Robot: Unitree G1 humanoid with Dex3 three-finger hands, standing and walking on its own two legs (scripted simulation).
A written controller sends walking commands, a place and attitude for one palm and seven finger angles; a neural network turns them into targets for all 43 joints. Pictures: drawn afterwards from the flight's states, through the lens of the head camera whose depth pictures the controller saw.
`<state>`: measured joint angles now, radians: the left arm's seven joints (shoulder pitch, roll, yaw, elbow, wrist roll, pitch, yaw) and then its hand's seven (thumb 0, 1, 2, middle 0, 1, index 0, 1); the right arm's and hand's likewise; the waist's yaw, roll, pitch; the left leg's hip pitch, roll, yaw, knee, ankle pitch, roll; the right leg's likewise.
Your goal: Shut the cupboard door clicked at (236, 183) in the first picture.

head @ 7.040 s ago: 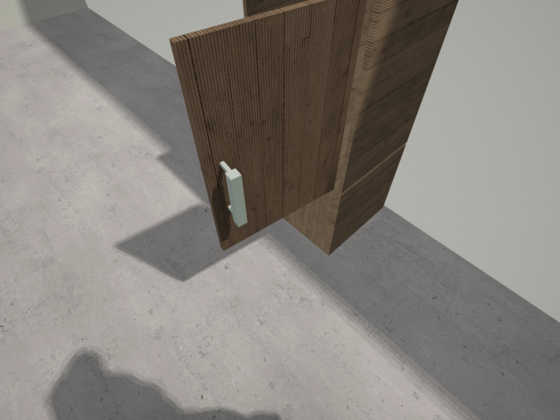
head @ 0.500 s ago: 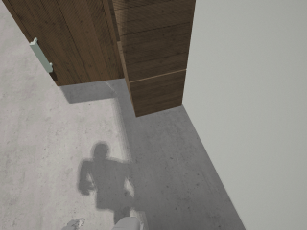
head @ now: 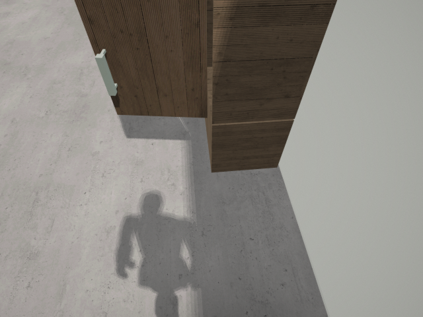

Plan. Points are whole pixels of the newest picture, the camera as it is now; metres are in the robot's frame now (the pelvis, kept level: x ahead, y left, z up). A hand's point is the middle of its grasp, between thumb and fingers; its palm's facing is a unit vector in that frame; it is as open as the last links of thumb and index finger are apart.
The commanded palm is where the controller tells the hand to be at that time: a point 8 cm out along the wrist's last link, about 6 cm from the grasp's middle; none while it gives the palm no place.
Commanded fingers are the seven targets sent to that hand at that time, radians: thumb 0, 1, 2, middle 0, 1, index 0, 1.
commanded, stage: take the last steps up to it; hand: left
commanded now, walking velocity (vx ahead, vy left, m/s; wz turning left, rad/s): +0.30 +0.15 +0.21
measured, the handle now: (108, 72) +0.92 +0.47 -0.10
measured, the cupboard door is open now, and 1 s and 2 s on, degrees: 82 82 82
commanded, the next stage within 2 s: come to a stop and stand still in 1.06 s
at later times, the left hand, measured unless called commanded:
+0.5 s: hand out of the picture +0.07 +0.24 -0.19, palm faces +0.19 -0.97 -0.18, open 7.3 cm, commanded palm none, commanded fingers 0.00 0.90 0.90 -0.20 -0.30 -0.20 -0.30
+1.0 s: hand (111, 225) +0.33 +0.28 -0.15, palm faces +0.15 -0.96 -0.22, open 7.2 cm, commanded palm none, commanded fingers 0.00 0.90 0.90 -0.20 -0.30 -0.20 -0.30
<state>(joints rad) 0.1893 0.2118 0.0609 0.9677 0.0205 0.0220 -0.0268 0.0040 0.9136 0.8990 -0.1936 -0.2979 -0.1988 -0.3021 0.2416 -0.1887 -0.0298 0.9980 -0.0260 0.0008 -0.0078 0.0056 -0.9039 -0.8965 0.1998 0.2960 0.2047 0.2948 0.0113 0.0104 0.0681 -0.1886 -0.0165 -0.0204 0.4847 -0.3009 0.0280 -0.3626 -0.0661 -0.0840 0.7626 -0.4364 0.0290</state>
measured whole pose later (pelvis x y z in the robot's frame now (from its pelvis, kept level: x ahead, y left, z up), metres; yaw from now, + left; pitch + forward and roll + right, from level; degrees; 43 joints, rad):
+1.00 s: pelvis +0.34 +0.10 +0.01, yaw +5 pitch +1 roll +3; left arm 0.30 0.16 0.06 1.05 0.02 -0.07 0.00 -0.01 0.94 0.90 -0.20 -0.30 -0.20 -0.30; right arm 0.24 -0.19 -0.05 1.05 -0.02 0.00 0.02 0.01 -0.91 -0.90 0.19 0.30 0.20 0.29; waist 0.01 -0.01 0.04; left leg -0.49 0.07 0.06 0.85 -0.25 -0.04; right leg -0.15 -0.08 -0.15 0.37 -0.24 -0.02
